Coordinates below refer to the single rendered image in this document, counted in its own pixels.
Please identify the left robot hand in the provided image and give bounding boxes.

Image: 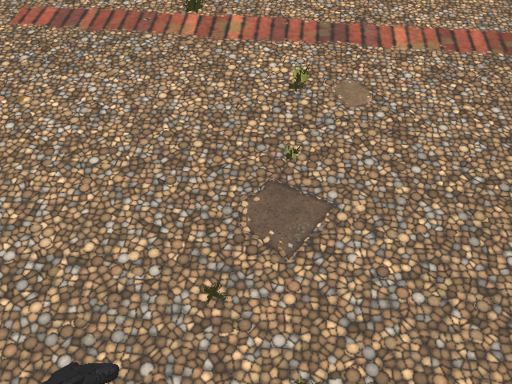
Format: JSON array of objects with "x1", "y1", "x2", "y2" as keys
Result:
[{"x1": 42, "y1": 362, "x2": 119, "y2": 384}]

